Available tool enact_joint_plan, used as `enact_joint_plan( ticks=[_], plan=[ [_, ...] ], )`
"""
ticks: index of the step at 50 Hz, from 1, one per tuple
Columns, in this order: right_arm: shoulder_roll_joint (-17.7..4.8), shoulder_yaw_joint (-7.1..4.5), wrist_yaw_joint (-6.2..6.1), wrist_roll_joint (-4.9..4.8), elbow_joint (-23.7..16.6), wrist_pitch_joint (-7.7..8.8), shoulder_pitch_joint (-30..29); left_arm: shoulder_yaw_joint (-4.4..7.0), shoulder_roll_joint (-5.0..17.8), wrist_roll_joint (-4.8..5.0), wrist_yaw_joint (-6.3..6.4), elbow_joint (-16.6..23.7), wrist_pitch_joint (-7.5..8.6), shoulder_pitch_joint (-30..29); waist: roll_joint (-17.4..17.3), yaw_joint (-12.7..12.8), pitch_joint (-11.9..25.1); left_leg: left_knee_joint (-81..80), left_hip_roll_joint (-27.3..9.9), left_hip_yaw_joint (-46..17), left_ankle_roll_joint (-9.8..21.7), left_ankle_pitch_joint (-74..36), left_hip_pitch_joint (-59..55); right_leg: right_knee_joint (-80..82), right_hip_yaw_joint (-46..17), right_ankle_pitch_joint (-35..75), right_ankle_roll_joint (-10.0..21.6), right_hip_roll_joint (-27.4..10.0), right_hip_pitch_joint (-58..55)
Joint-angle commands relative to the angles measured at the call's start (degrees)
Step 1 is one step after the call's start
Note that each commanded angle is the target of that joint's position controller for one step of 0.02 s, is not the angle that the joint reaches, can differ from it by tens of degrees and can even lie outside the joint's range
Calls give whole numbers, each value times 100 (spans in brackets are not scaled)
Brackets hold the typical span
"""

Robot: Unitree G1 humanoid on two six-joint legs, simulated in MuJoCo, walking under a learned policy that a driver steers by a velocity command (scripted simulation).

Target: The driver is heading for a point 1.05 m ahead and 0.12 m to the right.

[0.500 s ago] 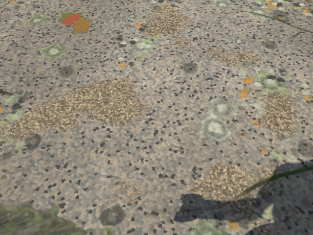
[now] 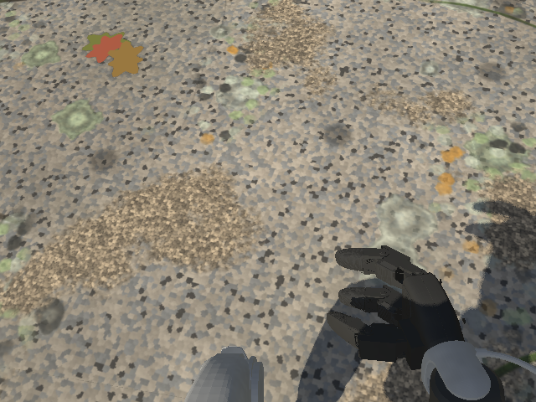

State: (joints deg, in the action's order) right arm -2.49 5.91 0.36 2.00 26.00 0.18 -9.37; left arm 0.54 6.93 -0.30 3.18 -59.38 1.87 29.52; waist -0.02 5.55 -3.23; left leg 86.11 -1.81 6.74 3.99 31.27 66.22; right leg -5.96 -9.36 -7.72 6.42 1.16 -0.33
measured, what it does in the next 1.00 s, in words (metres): climbs, turning right: left foot 0.19 m higher, then right foot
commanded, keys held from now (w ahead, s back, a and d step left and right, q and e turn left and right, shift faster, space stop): w+e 0.48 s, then w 0.18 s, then w+q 0.34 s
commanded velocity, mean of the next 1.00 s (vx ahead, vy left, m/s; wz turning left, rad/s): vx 0.50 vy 0.00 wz -0.29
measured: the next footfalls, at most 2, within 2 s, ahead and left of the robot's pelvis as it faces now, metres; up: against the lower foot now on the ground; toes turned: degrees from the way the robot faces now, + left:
left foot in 0.02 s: +0.20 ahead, +0.11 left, +0.19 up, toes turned +2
right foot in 0.56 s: +0.46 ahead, -0.17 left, +0.19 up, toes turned -23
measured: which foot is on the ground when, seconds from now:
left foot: up 0.00-0.00, down 0.02-0.58, up 0.60-1.00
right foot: down 0.00-0.04, up 0.06-0.54, down 0.56-1.00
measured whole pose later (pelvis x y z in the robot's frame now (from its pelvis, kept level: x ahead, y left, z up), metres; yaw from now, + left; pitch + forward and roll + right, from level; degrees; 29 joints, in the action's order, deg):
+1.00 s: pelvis +0.58 -0.11 +0.16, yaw -17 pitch +3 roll -2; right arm -13.6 -1.7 2.3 -1.4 42.2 4.3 6.2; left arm 3.0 14.2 -0.1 -0.5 -44.5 5.1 18.8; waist -2.9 3.8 0.1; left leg 38.4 -5.9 -0.5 1.0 -4.7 41.8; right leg -13.4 7.2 -19.6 2.1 3.2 -3.2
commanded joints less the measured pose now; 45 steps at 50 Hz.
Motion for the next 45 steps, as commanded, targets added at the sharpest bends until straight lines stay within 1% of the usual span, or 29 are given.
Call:
enact_joint_plan(
  ticks=[1,2,3,4,5,6,7,8,9,11,12,14,15,18,20,23,25,27,28,29,30,31,32,33,35,37,39,42,45],
  plan=[
    [-1119,-617,-4,-212,180,83,2423,535,2006,68,-82,698,229,-345,1319,-1781,2880,-1611,634,-289,311,301,-4822,-2660,-77,9931,674,-1167,-50],
    [-1640,-833,-31,-13,456,174,3175,599,1842,232,-261,1016,408,-806,172,-2106,3280,-2776,-219,-1911,590,1336,-5814,-4539,106,8426,489,-751,925],
    [-2229,-1020,-89,90,741,80,3368,559,1207,100,-547,1562,466,-1326,-1958,-1995,3150,-5506,-1501,-5350,1194,2907,-6265,-6952,253,1850,174,549,2887],
    [-2008,-1043,-149,-51,765,-112,2423,552,829,-321,-627,1705,462,-1213,-1783,-1392,2635,-6701,-1839,-7290,1390,3732,-5709,-9461,-261,-34,107,589,4083],
    [-1613,-976,-148,-146,915,-70,1829,500,456,-364,-513,1924,384,-1402,-1145,-932,1448,-6736,-1871,-6550,1264,3489,-4905,-10513,-176,26,34,329,4693],
    [-1136,-746,-178,-279,1335,226,2217,212,152,122,-523,1964,259,-1661,-722,-1032,485,-6885,-2049,-5724,1174,1609,-4548,-11632,-117,-446,111,549,5403],
    [-482,-595,-92,-232,1723,424,2115,167,258,135,-497,2129,186,-1478,119,-537,20,-6384,-1816,-4348,771,503,-4154,-11632,-164,-467,271,268,5529],
    [-79,-507,-2,-130,2025,525,2003,119,316,188,-485,2024,82,-1101,261,-228,-1,-6188,-1582,-3271,446,-361,-3955,-11451,-290,-377,297,142,5325],
    [-87,-535,110,-157,2212,591,2030,13,184,200,-483,2084,49,-895,230,-33,-44,-6110,-1421,-2401,200,-1198,-3956,-10989,-310,-4,282,-21,5374],
    [-35,-522,178,-98,2447,632,1933,-33,204,282,-467,2102,-22,-1001,126,108,-170,-6351,-1067,-1011,30,-1908,-3818,-10036,-287,199,290,-128,5401],
    [-359,-608,151,-135,2440,636,1852,-40,362,266,-445,2345,-45,-1308,-17,127,-359,-6765,-929,-414,33,-2139,-3563,-8808,15,273,172,-214,5208],
    [-799,-675,18,-54,2467,662,1939,45,696,96,-458,2610,-49,-1997,-275,-117,-200,-7262,-681,229,130,-2985,-3911,-7379,545,965,-69,-213,4824],
    [-1069,-718,-80,-52,2499,687,2095,77,808,54,-473,2641,-63,-2083,-285,-181,66,-7393,-609,374,155,-3181,-4287,-6831,745,1238,-183,-244,4609],
    [-1737,-892,-295,-173,2519,720,2726,70,757,234,-603,2777,-54,-2645,-139,-676,404,-7655,-806,466,101,-3477,-5795,-5075,1190,1228,-224,-385,4420],
    [-1938,-979,-331,-238,2439,672,2980,91,746,300,-699,2950,-30,-3201,-199,-919,232,-7660,-1199,402,82,-3721,-6737,-4154,1220,919,-208,-476,4637],
    [-2196,-1084,-270,-312,2233,524,2877,184,856,298,-799,3009,-34,-3362,-537,-896,139,-7277,-1480,578,222,-5027,-7387,-3251,1484,448,-140,-362,4207],
    [-2291,-1145,-214,-345,2216,413,2965,285,1048,235,-791,2994,-83,-3214,-718,-777,180,-6702,-1573,641,309,-6706,-7648,-3059,1747,-181,38,-66,3722],
    [-2434,-1205,-205,-368,2215,306,3001,492,1369,214,-777,2732,-78,-2173,-834,-202,572,-5341,-1474,719,252,-7706,-7550,-2462,1822,-399,358,296,2386],
    [-2406,-1197,-216,-368,2188,306,3046,661,1660,178,-701,2469,-56,-1377,-719,157,951,-4258,-1250,773,134,-7170,-6756,-2153,1596,-5,543,379,888],
    [-1985,-1079,-203,-275,1992,373,3117,773,2041,89,-591,2309,-44,-726,26,238,1477,-2485,-878,661,-53,-4307,-4515,-2407,-125,-177,981,-698,-1326],
    [-1497,-859,-128,-289,1739,578,3279,757,2238,131,-562,2378,56,-913,1180,-220,2175,-596,266,-122,-331,-181,-2734,-1464,-3298,-1179,1934,-2060,-2382],
    [-1901,-972,-38,-446,1594,770,2633,625,1742,73,-562,2371,115,-880,476,51,2268,-139,51,-1189,-276,-416,-2343,-980,-3350,-1259,1685,-2065,-2099],
    [-1982,-976,1,-551,1430,842,2192,569,1557,72,-562,2389,177,-1131,287,4,1535,-289,-184,-1180,-181,-859,-2219,-973,-2355,-776,1430,-1912,-1276],
    [-1924,-966,-52,-476,1429,869,2123,505,1428,104,-579,2364,232,-1401,-115,-269,1081,-710,-413,-1137,-168,-1179,-2338,-933,-1679,-138,1239,-1685,-445],
    [-1960,-1019,-72,-422,1570,727,2449,373,1107,-7,-552,2364,344,-1662,-53,-593,812,-1162,-703,-1210,-224,-1542,-2821,-754,-822,605,1063,-1413,470],
    [-1870,-1032,-58,-377,1608,574,2599,373,1158,2,-529,2254,418,-1609,59,-714,632,-1454,-801,-1166,-326,-1654,-2813,-523,-433,855,1017,-1340,855],
    [-1693,-972,-66,-346,1520,465,2272,414,1323,-25,-499,2122,468,-1456,94,-662,297,-1843,-859,-1131,-453,-2006,-2434,-337,8,1012,929,-1315,1144],
    [-1618,-927,-21,-295,1413,443,1828,430,1435,-82,-410,2002,469,-1352,237,-505,115,-2957,-755,-1099,-523,-3056,-2367,-266,749,1242,686,-1087,1279],
    [-1489,-854,63,-299,1289,500,1234,446,1550,-26,-356,1900,461,-1214,267,-221,51,-4172,-529,-786,-460,-3903,-2624,-189,1156,1144,466,-1070,1046]
  ],
)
